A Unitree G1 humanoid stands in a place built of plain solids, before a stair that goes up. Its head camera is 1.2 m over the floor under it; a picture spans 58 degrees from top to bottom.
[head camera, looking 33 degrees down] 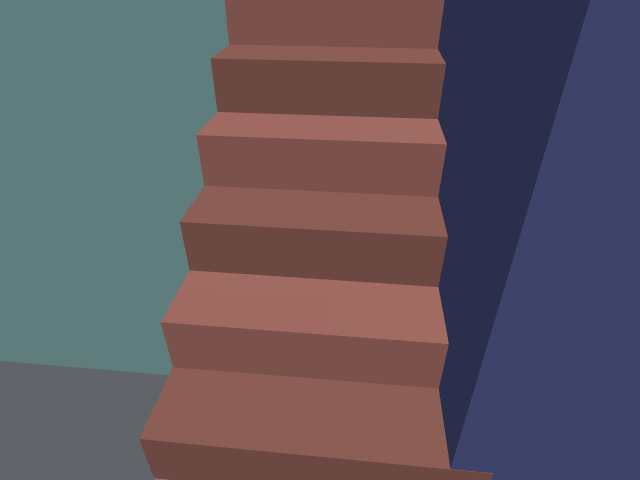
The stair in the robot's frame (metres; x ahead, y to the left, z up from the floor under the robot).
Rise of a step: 0.18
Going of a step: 0.23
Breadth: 0.87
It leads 6 degrees to the right of straight ahead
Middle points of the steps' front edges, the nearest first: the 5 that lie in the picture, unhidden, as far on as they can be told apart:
0.60 0.03 0.18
0.82 0.00 0.37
1.05 -0.02 0.55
1.27 -0.04 0.74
1.49 -0.07 0.92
